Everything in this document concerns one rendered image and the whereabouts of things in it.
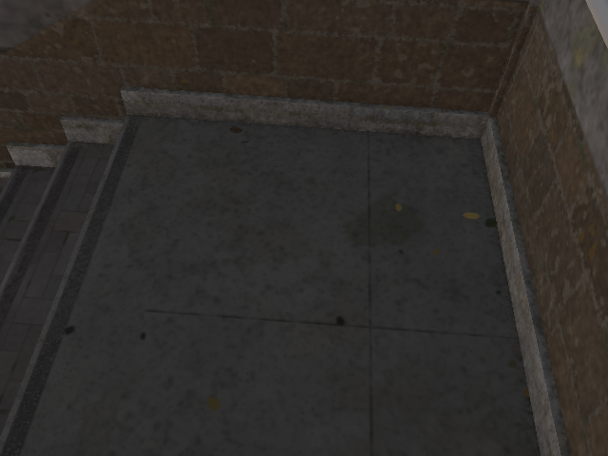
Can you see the stairs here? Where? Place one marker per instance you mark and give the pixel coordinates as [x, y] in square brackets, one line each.
[42, 213]

